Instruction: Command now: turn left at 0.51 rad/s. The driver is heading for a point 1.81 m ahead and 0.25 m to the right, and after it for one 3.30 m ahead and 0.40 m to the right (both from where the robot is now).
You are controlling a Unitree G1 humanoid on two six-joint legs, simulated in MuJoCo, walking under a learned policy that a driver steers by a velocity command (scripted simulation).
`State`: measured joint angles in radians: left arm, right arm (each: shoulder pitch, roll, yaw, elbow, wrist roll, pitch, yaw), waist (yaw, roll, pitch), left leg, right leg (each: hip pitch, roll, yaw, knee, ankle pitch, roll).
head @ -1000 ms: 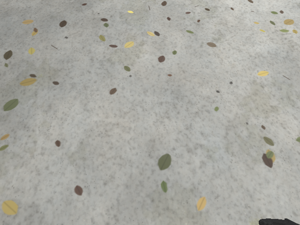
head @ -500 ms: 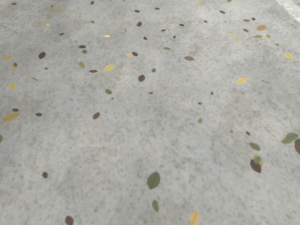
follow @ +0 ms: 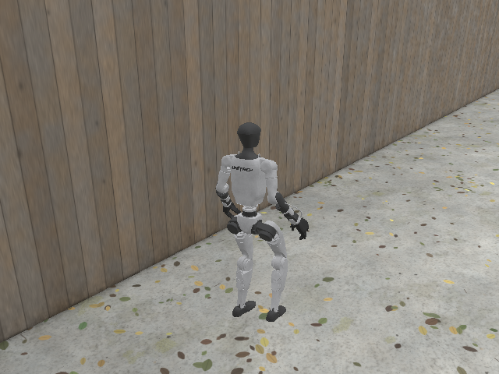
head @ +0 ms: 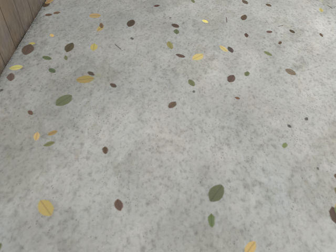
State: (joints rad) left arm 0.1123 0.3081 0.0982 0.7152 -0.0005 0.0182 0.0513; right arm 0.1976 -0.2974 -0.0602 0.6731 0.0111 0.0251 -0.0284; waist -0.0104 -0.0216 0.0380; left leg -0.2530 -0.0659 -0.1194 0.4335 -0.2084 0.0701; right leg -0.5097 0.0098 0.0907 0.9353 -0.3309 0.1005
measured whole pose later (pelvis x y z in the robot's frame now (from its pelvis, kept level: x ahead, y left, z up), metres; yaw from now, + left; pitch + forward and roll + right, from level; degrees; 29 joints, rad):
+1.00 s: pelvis +0.00 -0.09 -0.01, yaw -15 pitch +2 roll +2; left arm 0.20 0.29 0.05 0.60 0.00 0.01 -0.01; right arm 0.13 -0.32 -0.09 0.68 -0.01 0.02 -0.04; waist 0.01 0.04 0.06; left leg -0.51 0.02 -0.03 1.14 -0.48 -0.06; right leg -0.34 0.04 0.03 0.56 -0.26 -0.06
